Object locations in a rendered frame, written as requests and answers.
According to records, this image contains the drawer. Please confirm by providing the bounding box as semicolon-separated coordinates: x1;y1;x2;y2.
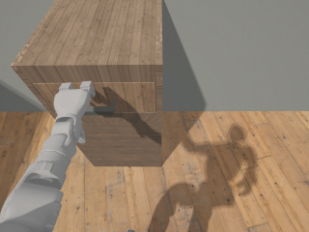
33;81;156;113

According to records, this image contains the robot left upper arm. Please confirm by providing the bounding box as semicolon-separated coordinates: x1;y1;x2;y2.
0;182;64;232

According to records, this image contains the cabinet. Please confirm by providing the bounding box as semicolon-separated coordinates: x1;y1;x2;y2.
11;0;163;167

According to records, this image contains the handle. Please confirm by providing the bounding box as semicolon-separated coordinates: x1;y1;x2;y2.
83;98;115;116

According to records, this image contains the left robot forearm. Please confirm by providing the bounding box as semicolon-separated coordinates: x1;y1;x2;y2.
0;113;82;223

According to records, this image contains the left robot hand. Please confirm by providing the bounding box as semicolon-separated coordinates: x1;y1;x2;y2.
53;80;96;144

